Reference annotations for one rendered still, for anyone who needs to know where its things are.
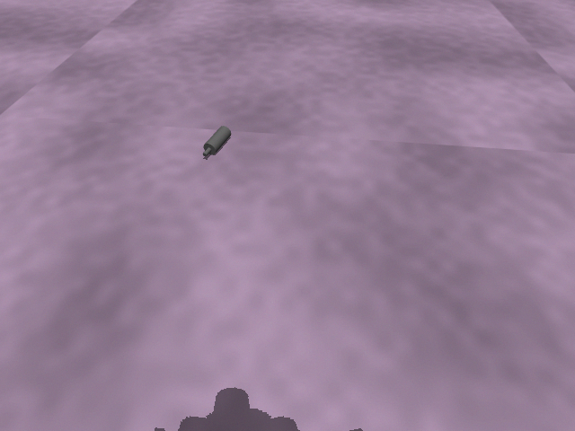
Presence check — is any bottle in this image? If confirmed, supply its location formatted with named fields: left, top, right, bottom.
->
left=203, top=126, right=231, bottom=156

